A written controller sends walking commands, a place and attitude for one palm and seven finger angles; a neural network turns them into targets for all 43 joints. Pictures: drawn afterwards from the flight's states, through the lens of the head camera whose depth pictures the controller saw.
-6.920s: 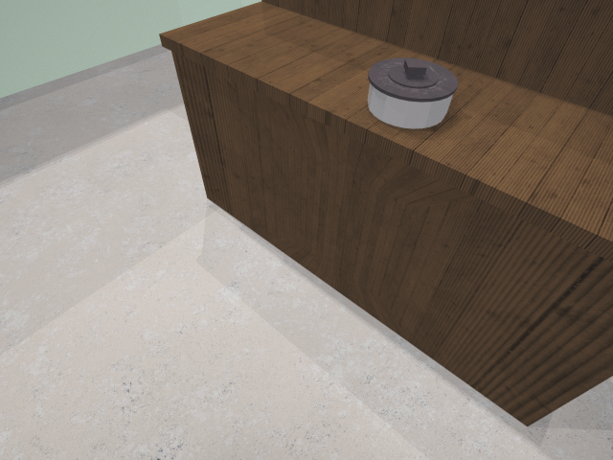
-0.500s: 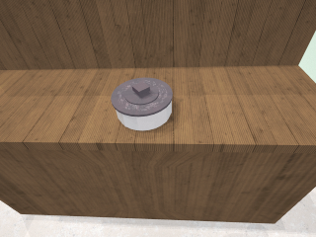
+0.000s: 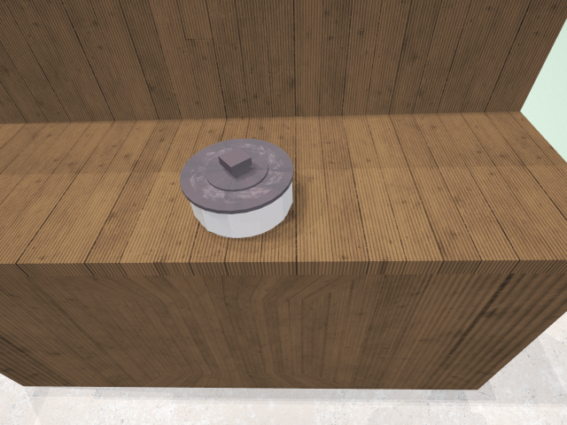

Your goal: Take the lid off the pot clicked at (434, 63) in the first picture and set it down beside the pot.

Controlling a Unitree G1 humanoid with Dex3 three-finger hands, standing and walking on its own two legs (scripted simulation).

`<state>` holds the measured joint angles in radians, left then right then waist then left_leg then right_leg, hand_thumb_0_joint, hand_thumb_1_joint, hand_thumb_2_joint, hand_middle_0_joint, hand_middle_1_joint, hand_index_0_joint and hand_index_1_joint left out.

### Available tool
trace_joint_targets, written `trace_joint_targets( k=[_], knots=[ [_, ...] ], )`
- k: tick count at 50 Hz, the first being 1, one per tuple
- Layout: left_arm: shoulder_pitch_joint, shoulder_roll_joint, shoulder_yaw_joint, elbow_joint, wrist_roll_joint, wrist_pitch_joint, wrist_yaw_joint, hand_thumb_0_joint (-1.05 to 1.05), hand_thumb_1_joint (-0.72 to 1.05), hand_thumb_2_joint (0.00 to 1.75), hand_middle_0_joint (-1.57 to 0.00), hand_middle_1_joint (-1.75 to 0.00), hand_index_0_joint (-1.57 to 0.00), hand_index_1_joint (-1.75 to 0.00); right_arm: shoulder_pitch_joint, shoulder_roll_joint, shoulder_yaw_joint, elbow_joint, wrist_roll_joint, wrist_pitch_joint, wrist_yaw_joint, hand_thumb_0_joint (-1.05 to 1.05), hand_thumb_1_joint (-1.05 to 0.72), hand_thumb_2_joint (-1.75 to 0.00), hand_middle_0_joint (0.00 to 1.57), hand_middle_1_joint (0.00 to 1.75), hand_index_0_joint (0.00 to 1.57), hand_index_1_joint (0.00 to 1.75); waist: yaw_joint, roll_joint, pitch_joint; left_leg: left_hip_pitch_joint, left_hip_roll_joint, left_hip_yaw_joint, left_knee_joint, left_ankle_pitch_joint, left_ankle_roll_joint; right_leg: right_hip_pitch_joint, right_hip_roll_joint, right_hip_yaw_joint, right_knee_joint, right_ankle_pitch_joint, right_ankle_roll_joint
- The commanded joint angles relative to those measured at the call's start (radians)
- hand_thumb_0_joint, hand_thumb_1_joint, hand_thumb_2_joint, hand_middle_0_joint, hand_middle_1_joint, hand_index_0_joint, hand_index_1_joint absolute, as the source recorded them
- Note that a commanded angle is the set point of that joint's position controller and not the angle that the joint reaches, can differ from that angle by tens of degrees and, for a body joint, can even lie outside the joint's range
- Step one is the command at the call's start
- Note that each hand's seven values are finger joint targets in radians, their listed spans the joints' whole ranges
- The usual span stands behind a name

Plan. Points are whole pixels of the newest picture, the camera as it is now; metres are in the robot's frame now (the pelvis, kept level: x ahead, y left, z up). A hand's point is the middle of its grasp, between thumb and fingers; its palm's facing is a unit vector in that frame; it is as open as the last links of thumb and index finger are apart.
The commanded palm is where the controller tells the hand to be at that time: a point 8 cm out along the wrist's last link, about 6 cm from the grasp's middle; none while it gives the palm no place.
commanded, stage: look again from close up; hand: left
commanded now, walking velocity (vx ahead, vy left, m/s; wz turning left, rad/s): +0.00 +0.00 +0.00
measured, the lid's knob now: (235, 160) +0.54 +0.11 +0.10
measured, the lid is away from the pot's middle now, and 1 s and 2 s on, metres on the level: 0.00 0.00 0.00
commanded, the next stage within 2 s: lift the closed hand beside the body in 0.32 s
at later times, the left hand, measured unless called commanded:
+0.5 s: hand out of the picture +0.00 +0.18 -0.15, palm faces +0.08 -0.96 -0.26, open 7.2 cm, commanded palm +0.08 +0.21 -0.05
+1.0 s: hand out of the picture +0.12 +0.23 +0.01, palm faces +0.32 -0.90 -0.28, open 3.1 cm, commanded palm +0.08 +0.27 +0.04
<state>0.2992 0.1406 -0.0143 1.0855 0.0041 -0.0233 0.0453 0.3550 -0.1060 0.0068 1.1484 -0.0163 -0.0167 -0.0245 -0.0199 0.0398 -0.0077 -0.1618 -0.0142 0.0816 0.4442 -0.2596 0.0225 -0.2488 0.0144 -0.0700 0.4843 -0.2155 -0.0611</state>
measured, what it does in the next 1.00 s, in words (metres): stands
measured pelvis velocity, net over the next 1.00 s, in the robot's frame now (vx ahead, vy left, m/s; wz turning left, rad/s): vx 0.00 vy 0.01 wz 0.05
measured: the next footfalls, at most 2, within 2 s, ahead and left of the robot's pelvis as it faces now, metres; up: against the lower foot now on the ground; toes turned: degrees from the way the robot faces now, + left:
none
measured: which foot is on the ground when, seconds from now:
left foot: down 0.00-1.00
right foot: down 0.00-1.00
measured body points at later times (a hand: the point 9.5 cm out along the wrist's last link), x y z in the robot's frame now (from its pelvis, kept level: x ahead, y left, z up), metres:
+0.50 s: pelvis -0.01 +0.00 +0.00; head -0.02 -0.01 +0.45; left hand +0.00 +0.23 -0.13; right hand -0.01 -0.21 -0.16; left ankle -0.01 +0.10 -0.74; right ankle +0.03 -0.08 -0.74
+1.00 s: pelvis +0.00 +0.01 +0.00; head -0.01 +0.00 +0.45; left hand +0.10 +0.27 +0.03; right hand +0.25 -0.19 -0.03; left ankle -0.01 +0.10 -0.74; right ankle +0.03 -0.08 -0.74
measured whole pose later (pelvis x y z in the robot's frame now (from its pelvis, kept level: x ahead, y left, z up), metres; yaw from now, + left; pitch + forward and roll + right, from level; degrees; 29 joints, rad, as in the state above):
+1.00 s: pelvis +0.00 +0.01 +0.00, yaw +3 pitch -4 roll +0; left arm 0.67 0.22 0.07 -0.14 -0.04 -0.08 0.09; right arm 0.14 -0.22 0.00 0.53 0.01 -0.19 -0.04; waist 0.08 0.03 0.02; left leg -0.14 -0.02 0.03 0.48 -0.28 0.03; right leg -0.17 0.01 -0.12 0.45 -0.22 -0.05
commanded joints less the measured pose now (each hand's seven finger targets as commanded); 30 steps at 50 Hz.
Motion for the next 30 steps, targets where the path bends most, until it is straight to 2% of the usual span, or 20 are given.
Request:
trace_joint_targets(
  k=[1,4,7,9,10,13,19,20,21,22,23,24,25,26,27,28,29,30],
  knots=[
    [0.073,0.092,0.021,-0.024,0.002,-0.014,0.004,0.0,0.9,0.9,-0.2,-0.3,-0.2,-0.3,0.068,-0.075,-0.016,-0.018,0.0,-0.01,-0.005,0.0,-0.9,-0.9,0.2,0.3,0.2,0.3,0.01,-0.057,0.093,-0.08,0.088,-0.124,-0.088,0.036,0.015,-0.007,-0.142,0.198,-0.148,-0.017,-0.009],
    [0.072,0.101,0.022,-0.02,0.002,-0.013,0.003,0.0,0.9,0.9,-0.2,-0.3,-0.2,-0.3,0.067,-0.07,-0.017,-0.017,0.002,-0.008,-0.005,0.0,-0.9,-0.9,0.2,0.3,0.2,0.3,0.011,-0.073,0.09,-0.067,0.091,-0.12,-0.093,0.027,0.014,-0.012,-0.143,0.193,-0.161,-0.032,-0.006],
    [0.076,0.092,0.022,-0.016,0.004,-0.016,0.004,0.0,0.9,0.9,-0.2,-0.3,-0.2,-0.3,0.064,-0.072,-0.017,-0.016,0.001,-0.01,-0.004,0.0,-0.9,-0.9,0.2,0.3,0.2,0.3,0.008,-0.039,0.088,-0.055,0.09,-0.122,-0.092,0.053,0.015,-0.013,-0.143,0.196,-0.154,-0.003,-0.006],
    [0.082,0.095,0.023,-0.012,0.004,-0.016,0.002,0.0,0.9,0.9,-0.2,-0.3,-0.2,-0.3,0.057,-0.069,-0.018,-0.019,0.002,-0.011,-0.005,0.0,-0.9,-0.9,0.2,0.3,0.2,0.3,0.012,-0.046,0.075,-0.04,0.101,-0.126,-0.104,0.061,0.016,-0.006,-0.137,0.18,-0.152,0.018,-0.004],
    [0.084,0.09,0.022,-0.009,0.005,-0.016,0.003,0.0,0.9,0.9,-0.2,-0.3,-0.2,-0.3,0.051,-0.076,-0.018,-0.018,0.002,-0.012,-0.006,0.0,-0.9,-0.9,0.2,0.3,0.2,0.3,0.013,-0.026,0.082,-0.043,0.099,-0.123,-0.101,0.065,0.016,-0.008,-0.138,0.183,-0.15,0.025,-0.001],
    [0.091,0.086,0.022,-0.003,0.006,-0.018,0.003,0.0,0.9,0.9,-0.2,-0.3,-0.2,-0.3,0.053,-0.072,-0.017,-0.017,0.003,-0.012,-0.006,0.0,-0.9,-0.9,0.2,0.3,0.2,0.3,0.011,-0.028,0.086,-0.044,0.098,-0.122,-0.107,0.059,0.014,-0.003,-0.141,0.19,-0.155,0.026,-0.004],
    [0.1,0.09,0.023,0.005,0.007,-0.012,0.001,0.0,0.9,0.9,-0.2,-0.3,-0.2,-0.3,0.055,-0.066,-0.018,-0.019,0.003,-0.005,-0.005,0.0,-0.9,-0.9,0.2,0.3,0.2,0.3,0.013,-0.047,0.113,-0.046,0.099,-0.121,-0.116,-0.001,0.016,-0.037,-0.137,0.188,-0.185,-0.074,-0.004],
    [0.098,0.083,0.023,0.004,0.008,-0.011,0.002,0.0,0.9,0.9,-0.2,-0.3,-0.2,-0.3,0.057,-0.072,-0.018,-0.02,0.002,-0.005,-0.005,0.0,-0.9,-0.9,0.2,0.3,0.2,0.3,0.012,-0.033,0.119,-0.052,0.096,-0.122,-0.116,-0.008,0.016,-0.041,-0.137,0.192,-0.183,-0.083,-0.004],
    [0.163,0.105,0.024,0.037,0.022,-0.029,0.034,0.0,0.9,0.9,-0.2,-0.3,-0.2,-0.3,-0.062,-0.124,-0.015,-0.091,0.007,-0.014,0.004,0.0,-0.9,-0.9,0.2,0.3,0.2,0.3,0.055,-0.197,0.141,-0.159,0.109,-0.074,0.062,0.01,-0.019,0.031,-0.167,0.18,-0.126,0.355,0.048],
    [-0.541,0.193,-0.085,-1.158,-0.126,-0.206,0.027,0.0,0.9,0.9,-0.24,-0.35,-0.24,-0.35,-0.111,-0.305,-0.016,-0.483,0.093,-0.173,-0.004,0.0,-0.9,-0.9,0.2,0.3,0.2,0.3,0.003,-0.028,-0.293,0.007,0.025,-0.134,-0.07,-0.018,-0.004,0.126,-0.123,0.167,-0.092,0.062,0.033],
    [-0.207,0.194,-0.031,-1.01,-0.066,-0.148,0.092,0.0,0.9,0.9,-0.29,-0.4,-0.29,-0.4,-0.183,-0.226,0.009,-0.423,0.109,-0.245,-0.045,0.0,-0.9,-0.9,0.2,0.3,0.2,0.3,0.014,0.151,-0.234,0.017,0.038,-0.11,-0.099,-0.07,0.003,0.058,-0.061,0.132,-0.07,-0.083,0.003],
    [-0.154,0.179,-0.046,-0.987,-0.089,-0.087,0.134,0.0,0.9,0.9,-0.33,-0.44,-0.33,-0.44,-0.191,-0.243,-0.007,-0.375,0.108,-0.259,-0.048,0.0,-0.9,-0.9,0.2,0.3,0.2,0.3,0.009,0.165,-0.147,-0.057,0.046,-0.121,-0.093,-0.163,-0.021,0.022,-0.07,0.089,-0.079,-0.124,0.017],
    [0.016,0.097,-0.082,-0.974,-0.077,-0.033,0.14,0.0,0.9,0.9,-0.38,-0.49,-0.38,-0.49,-0.169,-0.212,0.0,-0.402,0.113,-0.264,-0.039,0.0,-0.9,-0.9,0.2,0.3,0.2,0.3,0.017,0.155,-0.088,-0.065,0.037,-0.144,-0.128,-0.199,-0.016,0.024,-0.057,0.08,-0.1,-0.142,0.019],
    [0.001,0.004,-0.176,-1.048,-0.084,-0.021,0.125,0.0,0.9,0.9,-0.42,-0.54,-0.42,-0.54,-0.179,-0.214,0.017,-0.446,0.108,-0.279,-0.037,0.0,-0.9,-0.9,0.2,0.3,0.2,0.3,0.002,0.106,-0.01,-0.078,0.036,-0.155,-0.15,-0.231,-0.011,0.02,-0.054,0.06,-0.112,-0.153,0.025],
    [0.04,-0.031,-0.217,-1.024,-0.075,-0.026,0.116,0.0,0.9,0.9,-0.46,-0.59,-0.46,-0.59,-0.19,-0.217,0.019,-0.455,0.102,-0.296,-0.041,0.0,-0.9,-0.9,0.2,0.3,0.2,0.3,-0.007,0.036,0.054,-0.071,0.025,-0.159,-0.142,-0.23,0.001,0.001,-0.044,0.052,-0.127,-0.171,0.028],
    [0.085,-0.043,-0.213,-0.93,-0.053,-0.03,0.111,0.0,0.9,0.9,-0.51,-0.64,-0.51,-0.64,-0.205,-0.228,0.013,-0.458,0.083,-0.3,-0.039,0.0,-0.9,-0.9,0.2,0.3,0.2,0.3,-0.005,-0.069,0.13,-0.084,0.017,-0.153,-0.127,-0.212,0.011,-0.024,-0.043,0.047,-0.148,-0.212,0.034],
    [0.189,-0.02,-0.152,-0.777,-0.039,-0.024,0.108,0.0,0.9,0.9,-0.55,-0.68,-0.55,-0.68,-0.21,-0.239,-0.014,-0.472,0.072,-0.291,-0.03,0.0,-0.9,-0.9,0.2,0.3,0.2,0.3,0.006,-0.173,0.179,-0.119,0.021,-0.147,-0.103,-0.191,0.014,-0.049,-0.051,0.044,-0.17,-0.263,0.039],
    [0.23,0.015,-0.096,-0.702,-0.031,-0.027,0.095,0.0,0.9,0.9,-0.6,-0.73,-0.6,-0.73,-0.197,-0.249,-0.035,-0.483,0.061,-0.27,-0.016,0.0,-0.9,-0.9,0.2,0.3,0.2,0.3,0.023,-0.287,0.217,-0.143,0.02,-0.132,-0.079,-0.159,0.014,-0.069,-0.054,0.041,-0.18,-0.304,0.045]
  ],
)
